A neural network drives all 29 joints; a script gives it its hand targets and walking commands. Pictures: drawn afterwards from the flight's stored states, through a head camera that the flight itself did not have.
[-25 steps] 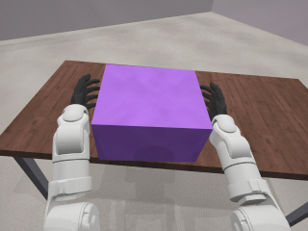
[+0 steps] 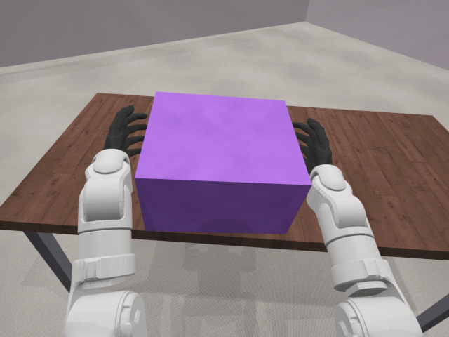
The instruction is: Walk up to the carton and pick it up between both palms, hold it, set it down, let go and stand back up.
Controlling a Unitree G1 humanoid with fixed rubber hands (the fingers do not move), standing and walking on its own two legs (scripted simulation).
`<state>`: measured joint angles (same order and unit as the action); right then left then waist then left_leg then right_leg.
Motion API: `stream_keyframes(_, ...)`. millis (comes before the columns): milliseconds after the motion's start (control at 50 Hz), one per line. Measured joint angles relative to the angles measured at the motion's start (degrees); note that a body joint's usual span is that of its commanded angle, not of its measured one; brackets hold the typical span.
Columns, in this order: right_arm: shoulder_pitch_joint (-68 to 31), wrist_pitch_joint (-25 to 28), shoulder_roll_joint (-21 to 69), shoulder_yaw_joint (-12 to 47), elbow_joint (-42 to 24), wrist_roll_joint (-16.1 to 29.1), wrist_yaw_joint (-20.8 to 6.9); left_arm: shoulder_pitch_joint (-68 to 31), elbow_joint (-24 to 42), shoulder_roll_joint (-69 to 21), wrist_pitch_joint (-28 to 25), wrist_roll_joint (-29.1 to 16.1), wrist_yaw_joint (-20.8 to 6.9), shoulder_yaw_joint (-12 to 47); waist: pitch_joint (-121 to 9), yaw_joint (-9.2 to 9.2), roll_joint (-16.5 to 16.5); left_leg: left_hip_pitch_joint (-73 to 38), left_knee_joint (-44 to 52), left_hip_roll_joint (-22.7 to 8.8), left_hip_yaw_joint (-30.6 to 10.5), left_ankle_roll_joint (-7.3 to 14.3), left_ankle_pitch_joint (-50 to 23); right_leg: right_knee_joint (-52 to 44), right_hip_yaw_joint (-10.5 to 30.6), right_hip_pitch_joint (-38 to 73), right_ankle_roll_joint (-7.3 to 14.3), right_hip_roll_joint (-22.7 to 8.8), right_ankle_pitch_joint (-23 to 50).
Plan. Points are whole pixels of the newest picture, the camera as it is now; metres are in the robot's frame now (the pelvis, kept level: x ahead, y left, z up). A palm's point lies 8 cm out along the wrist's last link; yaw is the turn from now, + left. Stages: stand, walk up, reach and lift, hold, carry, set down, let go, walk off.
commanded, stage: hold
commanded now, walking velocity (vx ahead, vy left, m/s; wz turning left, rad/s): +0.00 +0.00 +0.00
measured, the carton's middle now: (219, 161) +0.38 +0.01 +0.15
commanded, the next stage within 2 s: none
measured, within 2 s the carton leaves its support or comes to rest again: neither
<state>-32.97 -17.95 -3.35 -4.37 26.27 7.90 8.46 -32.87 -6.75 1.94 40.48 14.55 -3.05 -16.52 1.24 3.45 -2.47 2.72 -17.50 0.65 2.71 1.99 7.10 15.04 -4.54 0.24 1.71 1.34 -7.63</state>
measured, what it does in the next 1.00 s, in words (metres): stands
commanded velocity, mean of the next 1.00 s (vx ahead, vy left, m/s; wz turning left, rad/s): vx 0.00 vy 0.00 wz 0.00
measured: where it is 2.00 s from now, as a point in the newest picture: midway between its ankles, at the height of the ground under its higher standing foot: outside the picture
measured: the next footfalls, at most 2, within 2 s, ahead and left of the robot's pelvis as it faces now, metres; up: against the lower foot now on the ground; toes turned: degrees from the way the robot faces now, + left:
none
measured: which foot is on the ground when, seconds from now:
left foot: down 0.00-1.00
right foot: down 0.00-1.00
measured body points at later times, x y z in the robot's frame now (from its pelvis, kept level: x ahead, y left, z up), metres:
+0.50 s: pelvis +0.01 +0.00 +0.00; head -0.04 +0.03 +0.45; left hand +0.38 +0.18 +0.18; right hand +0.37 -0.17 +0.17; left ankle +0.04 +0.09 -0.75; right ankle +0.02 -0.10 -0.75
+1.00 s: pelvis +0.00 +0.00 +0.00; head -0.04 +0.02 +0.45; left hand +0.38 +0.18 +0.19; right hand +0.37 -0.16 +0.17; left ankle +0.04 +0.09 -0.75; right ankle +0.02 -0.10 -0.75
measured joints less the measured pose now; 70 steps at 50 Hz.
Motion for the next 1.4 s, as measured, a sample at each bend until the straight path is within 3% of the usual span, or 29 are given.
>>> stream_keyframes(200,-1.24,1.23,0.18,-1.19,2.44,-1.1,-0.85,-1.37,-2.2,0.17,-0.8,0.04,0.46,0.0,-0.1,-0.14,-0.28,0.99,0.01,0.17,0.07,0.21,-0.23,0.02,0.05,-1.0,-0.17,-0.18,0.23)
stream_keyframes(520,0.88,1.31,-1.35,1.28,-0.22,1.52,-0.54,2.26,2.28,-0.74,-0.36,-0.03,1.33,1.34,0.05,0.29,-0.35,0.12,-0.56,-0.09,0.17,0.02,0.79,-0.49,0.22,0.3,-0.19,0.09,-0.15)
stream_keyframes(1000,-0.58,0.44,-0.11,-0.13,0.51,-0.08,-0.16,-0.03,-0.52,0.03,-0.63,-0.34,0.33,-0.07,-0.21,0.12,-0.08,0.46,0.15,-0.06,-0.21,-0.09,-0.03,-0.44,-0.16,-0.28,0.03,0.1,0.12)
stream_keyframes(1400,0.33,0.9,-0.69,0.73,-0.07,0.91,-0.15,1.29,1.12,-0.24,-0.33,-0.1,0.62,0.73,0.0,0.11,-0.16,0.42,-0.26,-0.01,0.03,0.04,0.33,-0.35,0.1,-0.16,-0.13,0.03,0.03)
